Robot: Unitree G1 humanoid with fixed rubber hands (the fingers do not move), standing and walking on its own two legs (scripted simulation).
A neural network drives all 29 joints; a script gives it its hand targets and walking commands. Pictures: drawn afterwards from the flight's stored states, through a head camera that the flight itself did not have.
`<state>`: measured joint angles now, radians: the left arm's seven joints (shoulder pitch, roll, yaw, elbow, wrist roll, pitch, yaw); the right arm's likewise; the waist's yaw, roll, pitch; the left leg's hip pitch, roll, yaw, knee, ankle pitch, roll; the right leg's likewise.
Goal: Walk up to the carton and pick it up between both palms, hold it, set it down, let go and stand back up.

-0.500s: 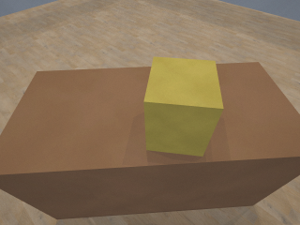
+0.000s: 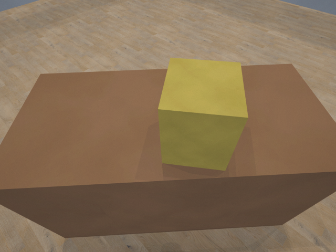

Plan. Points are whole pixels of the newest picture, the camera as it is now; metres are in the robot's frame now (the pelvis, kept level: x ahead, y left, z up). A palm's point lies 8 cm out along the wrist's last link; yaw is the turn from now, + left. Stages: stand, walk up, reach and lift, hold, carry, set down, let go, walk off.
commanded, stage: stand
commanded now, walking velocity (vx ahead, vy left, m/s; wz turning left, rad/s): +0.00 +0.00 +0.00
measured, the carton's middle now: (198, 116) +0.47 -0.06 +0.01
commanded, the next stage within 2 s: none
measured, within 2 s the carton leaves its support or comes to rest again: neither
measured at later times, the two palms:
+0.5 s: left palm out of the picture +0.02 +0.26 -0.14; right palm out of the picture +0.04 -0.29 -0.13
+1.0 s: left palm out of the picture +0.04 +0.27 -0.13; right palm out of the picture +0.04 -0.29 -0.13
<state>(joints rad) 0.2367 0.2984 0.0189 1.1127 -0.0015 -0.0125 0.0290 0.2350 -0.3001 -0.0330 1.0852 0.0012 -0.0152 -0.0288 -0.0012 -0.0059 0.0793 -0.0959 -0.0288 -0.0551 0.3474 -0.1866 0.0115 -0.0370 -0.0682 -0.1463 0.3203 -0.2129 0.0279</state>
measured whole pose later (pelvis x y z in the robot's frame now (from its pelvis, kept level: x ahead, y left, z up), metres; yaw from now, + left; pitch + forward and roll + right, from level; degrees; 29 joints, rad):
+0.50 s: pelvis +0.00 -0.01 +0.00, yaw +0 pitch -4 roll +0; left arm 0.23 0.27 0.02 1.11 0.00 -0.02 0.02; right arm 0.21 -0.29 -0.02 1.09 0.00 -0.02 -0.03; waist 0.01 0.00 0.08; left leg -0.09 -0.02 -0.05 0.35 -0.19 0.00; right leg -0.03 -0.06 -0.15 0.33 -0.22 0.02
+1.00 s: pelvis +0.01 -0.01 +0.00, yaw +0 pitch -3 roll +0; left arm 0.19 0.29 0.04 1.11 -0.01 -0.02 0.02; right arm 0.20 -0.30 -0.01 1.11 0.00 -0.02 -0.03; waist 0.00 0.00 0.07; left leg -0.09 -0.01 -0.05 0.35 -0.21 -0.01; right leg -0.02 -0.05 -0.15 0.32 -0.23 0.02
